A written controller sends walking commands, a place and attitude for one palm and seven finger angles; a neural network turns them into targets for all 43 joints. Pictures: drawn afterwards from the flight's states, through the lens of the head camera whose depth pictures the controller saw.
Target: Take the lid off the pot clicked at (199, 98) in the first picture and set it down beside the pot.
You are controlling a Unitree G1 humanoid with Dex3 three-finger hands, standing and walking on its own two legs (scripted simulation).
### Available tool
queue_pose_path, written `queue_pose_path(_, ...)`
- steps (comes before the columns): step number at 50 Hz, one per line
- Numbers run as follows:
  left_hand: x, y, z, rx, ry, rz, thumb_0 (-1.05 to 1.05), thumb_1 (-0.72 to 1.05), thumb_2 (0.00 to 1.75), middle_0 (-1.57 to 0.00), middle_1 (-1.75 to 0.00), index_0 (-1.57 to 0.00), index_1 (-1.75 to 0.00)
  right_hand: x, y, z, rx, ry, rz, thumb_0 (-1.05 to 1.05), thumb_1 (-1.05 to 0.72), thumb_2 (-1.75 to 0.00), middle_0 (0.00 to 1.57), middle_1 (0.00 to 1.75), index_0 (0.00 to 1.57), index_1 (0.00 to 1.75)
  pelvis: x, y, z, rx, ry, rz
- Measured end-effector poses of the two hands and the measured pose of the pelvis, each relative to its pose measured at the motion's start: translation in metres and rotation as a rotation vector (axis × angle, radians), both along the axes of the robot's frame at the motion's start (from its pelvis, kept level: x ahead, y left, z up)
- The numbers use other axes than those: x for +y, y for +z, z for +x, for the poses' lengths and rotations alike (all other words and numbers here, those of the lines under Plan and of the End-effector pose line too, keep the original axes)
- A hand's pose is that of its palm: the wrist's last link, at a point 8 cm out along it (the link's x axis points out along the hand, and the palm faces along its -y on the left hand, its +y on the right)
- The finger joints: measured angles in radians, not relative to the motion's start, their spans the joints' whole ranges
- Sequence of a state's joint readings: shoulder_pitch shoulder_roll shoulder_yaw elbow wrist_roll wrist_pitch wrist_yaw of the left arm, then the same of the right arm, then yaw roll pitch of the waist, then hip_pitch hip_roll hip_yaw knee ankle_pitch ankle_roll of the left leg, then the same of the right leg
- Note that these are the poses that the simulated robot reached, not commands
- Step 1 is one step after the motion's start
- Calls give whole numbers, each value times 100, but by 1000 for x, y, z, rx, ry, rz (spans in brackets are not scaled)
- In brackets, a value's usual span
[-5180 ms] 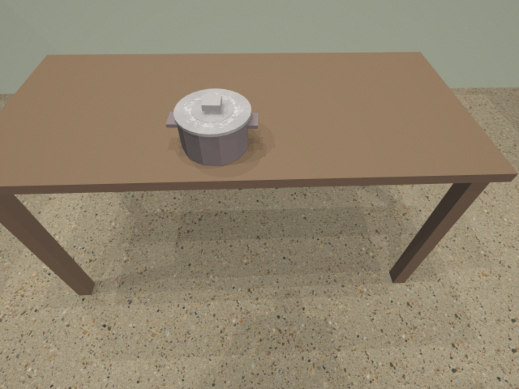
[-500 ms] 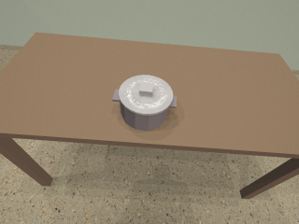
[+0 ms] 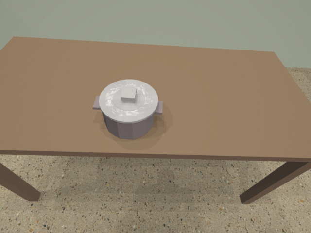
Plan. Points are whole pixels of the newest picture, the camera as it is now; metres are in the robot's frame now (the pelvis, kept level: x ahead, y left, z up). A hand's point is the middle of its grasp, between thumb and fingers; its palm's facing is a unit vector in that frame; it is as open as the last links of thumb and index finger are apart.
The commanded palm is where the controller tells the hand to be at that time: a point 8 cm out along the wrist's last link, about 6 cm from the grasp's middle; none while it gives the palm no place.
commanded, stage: shuffle to correct the standing spot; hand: left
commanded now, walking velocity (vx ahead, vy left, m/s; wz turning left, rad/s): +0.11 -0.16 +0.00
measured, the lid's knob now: (128, 94) +0.50 +0.11 +0.05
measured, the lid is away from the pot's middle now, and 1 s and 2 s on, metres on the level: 0.00 0.00 0.00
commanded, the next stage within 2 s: come to a stop and stand still in 0.06 s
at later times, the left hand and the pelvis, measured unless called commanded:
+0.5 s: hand out of the picture +0.03 +0.17 -0.18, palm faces +0.06 -0.99 -0.14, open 7.3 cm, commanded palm none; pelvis +0.02 +0.00 +0.02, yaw +2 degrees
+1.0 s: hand out of the picture -0.03 +0.14 -0.17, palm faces +0.04 -0.97 -0.23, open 7.4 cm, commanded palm none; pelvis -0.02 -0.04 +0.00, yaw +2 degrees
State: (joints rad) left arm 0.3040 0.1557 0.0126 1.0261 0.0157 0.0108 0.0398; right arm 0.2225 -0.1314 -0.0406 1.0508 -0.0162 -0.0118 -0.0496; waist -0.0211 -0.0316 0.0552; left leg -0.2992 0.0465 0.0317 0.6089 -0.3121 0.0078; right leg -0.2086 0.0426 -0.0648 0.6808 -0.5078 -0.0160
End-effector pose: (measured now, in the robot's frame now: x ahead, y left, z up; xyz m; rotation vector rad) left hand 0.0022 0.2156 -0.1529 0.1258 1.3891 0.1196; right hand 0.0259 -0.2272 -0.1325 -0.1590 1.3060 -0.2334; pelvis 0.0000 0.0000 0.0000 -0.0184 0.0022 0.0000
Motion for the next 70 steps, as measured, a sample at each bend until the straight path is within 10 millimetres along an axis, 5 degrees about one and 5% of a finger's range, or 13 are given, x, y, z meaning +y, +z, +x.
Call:
queue_pose_path(7, 4, 6, -2, -26, 31, 54, 1, 92, 90, -20, -29, -20, -30, -15, -3, -6, 86, 30, 28, 0, -93, -90, 20, 29, 20, 29, -16, 0, 5, -7, 46, -16)
queue_pose_path(14, -10, -4, -8, 37, 30, -12, 1, 91, 90, -20, -29, -20, -30, -14, 7, 21, 43, 35, -12, 1, -94, -90, 20, 29, 20, 29, -11, 0, 19, 10, 21, -30)
queue_pose_path(19, -17, -6, 10, 31, 27, -59, 1, 91, 90, -20, -29, -20, -30, -4, 19, 33, -18, 31, -39, 0, -95, -90, 20, 29, 20, 29, -4, 7, 23, -18, 11, -11)
queue_pose_path(27, 6, 4, 25, -50, 51, -6, 2, 94, 90, -20, -29, -20, -30, -7, 25, 29, 32, 90, -49, 0, -97, -90, 20, 30, 20, 29, -2, 14, 18, -18, 39, -27)
queue_pose_path(42, -5, 12, -13, -61, 14, 73, 1, 91, 90, -20, -29, -20, -30, -30, 2, 26, -97, 96, 32, 0, -93, -90, 20, 30, 20, 29, -24, 2, -4, -55, 35, 2)
queue_pose_path(56, -44, 15, -51, -18, 25, 49, 0, 91, 90, -20, -29, -20, -30, -54, -3, -18, -28, 74, 62, 0, -92, -90, 20, 29, 20, 29, -51, 5, -20, -43, 32, 18)
queue_pose_path(70, -63, 10, -45, -11, 25, 5, 0, 90, 90, -20, -29, -20, -30, -45, -3, -57, 78, 29, 84, 0, -91, -90, 20, 29, 20, 29, -58, 6, -18, -37, 30, 14)
